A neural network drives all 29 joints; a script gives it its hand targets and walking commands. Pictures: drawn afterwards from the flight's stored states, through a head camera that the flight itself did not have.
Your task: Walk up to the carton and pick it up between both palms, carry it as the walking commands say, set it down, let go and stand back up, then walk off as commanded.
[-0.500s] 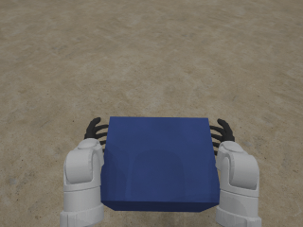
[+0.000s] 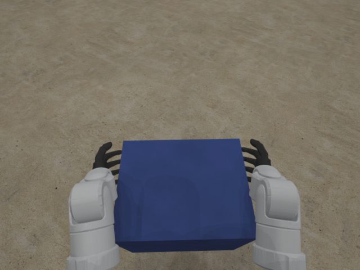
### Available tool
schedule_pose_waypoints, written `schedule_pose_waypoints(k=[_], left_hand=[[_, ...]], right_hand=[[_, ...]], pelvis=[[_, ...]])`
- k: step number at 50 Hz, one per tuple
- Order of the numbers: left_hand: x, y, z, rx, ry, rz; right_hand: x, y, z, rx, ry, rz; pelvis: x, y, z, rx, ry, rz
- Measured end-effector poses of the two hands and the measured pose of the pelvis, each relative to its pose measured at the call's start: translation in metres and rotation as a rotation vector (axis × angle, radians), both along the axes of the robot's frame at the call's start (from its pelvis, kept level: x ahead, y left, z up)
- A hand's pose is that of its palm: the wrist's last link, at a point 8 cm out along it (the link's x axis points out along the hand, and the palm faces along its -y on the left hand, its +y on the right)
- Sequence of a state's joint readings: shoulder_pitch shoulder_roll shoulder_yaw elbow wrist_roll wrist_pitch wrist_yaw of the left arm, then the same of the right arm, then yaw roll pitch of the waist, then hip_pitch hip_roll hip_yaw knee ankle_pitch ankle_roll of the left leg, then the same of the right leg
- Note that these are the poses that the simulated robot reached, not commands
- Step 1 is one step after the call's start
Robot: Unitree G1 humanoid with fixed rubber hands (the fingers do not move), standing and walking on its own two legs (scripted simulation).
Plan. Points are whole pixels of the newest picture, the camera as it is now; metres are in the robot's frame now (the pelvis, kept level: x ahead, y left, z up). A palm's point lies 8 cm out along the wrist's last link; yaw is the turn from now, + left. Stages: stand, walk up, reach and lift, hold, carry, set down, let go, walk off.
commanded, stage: carry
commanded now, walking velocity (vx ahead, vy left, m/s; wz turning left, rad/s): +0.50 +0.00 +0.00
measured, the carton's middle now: (182, 199) +0.27 +0.00 -0.01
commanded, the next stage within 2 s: none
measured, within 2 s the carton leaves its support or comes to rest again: neither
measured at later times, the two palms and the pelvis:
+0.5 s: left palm (139, 80) +0.58 +0.13 +0.08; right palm (248, 80) +0.61 -0.20 +0.07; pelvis +0.31 -0.05 +0.01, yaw +4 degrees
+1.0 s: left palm (137, 49) +0.74 +0.15 +0.09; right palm (234, 48) +0.76 -0.17 +0.09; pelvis +0.46 -0.02 +0.00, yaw +1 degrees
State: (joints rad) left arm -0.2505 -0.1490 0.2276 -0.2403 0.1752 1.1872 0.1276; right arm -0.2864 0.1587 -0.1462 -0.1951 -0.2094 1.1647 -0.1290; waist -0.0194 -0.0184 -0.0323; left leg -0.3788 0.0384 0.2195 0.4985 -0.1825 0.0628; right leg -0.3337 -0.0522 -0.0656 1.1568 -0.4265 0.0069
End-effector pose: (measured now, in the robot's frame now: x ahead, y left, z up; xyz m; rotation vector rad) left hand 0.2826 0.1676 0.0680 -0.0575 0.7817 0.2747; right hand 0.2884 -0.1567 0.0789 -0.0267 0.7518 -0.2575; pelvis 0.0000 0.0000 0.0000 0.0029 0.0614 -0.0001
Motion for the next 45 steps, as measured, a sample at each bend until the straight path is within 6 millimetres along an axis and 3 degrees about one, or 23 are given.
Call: schedule_pose_waypoints(k=[5,11,17,20,24,28,36,45], left_hand=[[0.056,0.0,0.007,-0.01,0.006,-0.007],[0.133,-0.007,0.024,0.006,-0.062,0.016],[0.225,-0.029,0.025,0.049,-0.11,0.038],[0.262,-0.037,0.016,0.061,-0.052,0.04],[0.294,-0.042,0.01,0.056,0.022,0.055],[0.33,-0.043,0.019,0.066,-0.006,0.047],[0.406,-0.035,0.036,0.054,-0.117,-0.016],[0.443,-0.018,0.02,0.003,-0.06,0.038]], right_hand=[[0.054,0.0,0.011,-0.014,0.007,-0.005],[0.141,-0.007,0.027,-0.006,-0.06,0.027],[0.24,-0.028,0.014,0.038,-0.111,0.048],[0.277,-0.037,-0.001,0.056,-0.053,0.043],[0.312,-0.041,-0.009,0.071,0.02,0.04],[0.346,-0.042,-0.001,0.079,-0.009,0.034],[0.403,-0.035,0.022,0.053,-0.122,-0.015],[0.456,-0.018,0.021,0.007,-0.064,0.033]], pelvis=[[0.054,0.0,0.015,-0.022,0.008,0.006],[0.135,-0.014,0.015,-0.017,-0.001,0.017],[0.234,-0.038,-0.01,-0.014,-0.023,0.039],[0.266,-0.047,-0.008,-0.009,-0.013,0.05],[0.298,-0.053,0.007,0.024,-0.002,0.065],[0.328,-0.053,0.015,0.031,0.002,0.054],[0.397,-0.032,0.006,-0.004,-0.013,0.031],[0.449,-0.027,0.001,0.015,-0.003,0.012]])
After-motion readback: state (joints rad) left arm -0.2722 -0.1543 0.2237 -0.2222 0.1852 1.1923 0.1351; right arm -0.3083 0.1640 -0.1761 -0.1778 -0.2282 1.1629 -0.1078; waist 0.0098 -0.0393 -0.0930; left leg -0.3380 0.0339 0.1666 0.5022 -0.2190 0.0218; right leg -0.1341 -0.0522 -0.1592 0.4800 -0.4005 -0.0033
